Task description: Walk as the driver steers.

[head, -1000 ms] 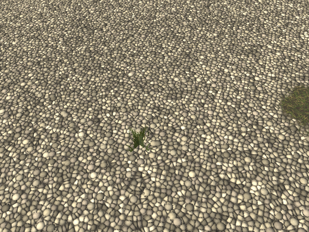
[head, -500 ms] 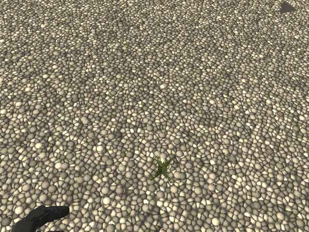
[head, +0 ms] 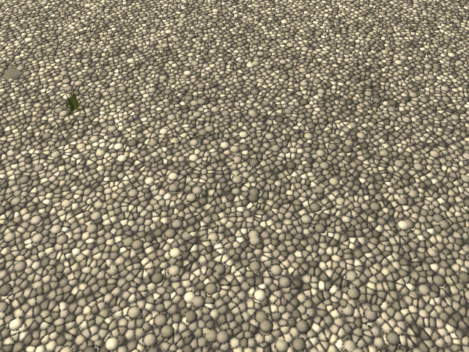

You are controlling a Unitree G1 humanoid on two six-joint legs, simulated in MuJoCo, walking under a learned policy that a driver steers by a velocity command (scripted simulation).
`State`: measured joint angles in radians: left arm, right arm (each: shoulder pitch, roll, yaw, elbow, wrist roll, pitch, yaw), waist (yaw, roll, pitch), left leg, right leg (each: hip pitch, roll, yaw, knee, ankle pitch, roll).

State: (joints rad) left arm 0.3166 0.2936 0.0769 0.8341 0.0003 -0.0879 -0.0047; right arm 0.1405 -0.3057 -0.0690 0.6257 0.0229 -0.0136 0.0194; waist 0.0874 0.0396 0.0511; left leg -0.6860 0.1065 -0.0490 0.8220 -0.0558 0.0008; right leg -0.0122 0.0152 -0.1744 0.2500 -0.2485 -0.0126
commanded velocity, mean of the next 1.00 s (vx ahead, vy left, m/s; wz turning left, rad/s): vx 0.50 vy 0.00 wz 0.36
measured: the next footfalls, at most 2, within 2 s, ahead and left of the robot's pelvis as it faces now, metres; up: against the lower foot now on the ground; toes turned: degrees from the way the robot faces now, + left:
left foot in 0.16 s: +0.26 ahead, +0.14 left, +0.00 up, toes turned +8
right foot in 0.64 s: +0.58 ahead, +0.01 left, +0.00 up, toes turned +19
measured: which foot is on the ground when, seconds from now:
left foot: up 0.00-0.14, down 0.16-0.66, up 0.68-1.00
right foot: down 0.00-0.16, up 0.18-0.62, down 0.64-1.00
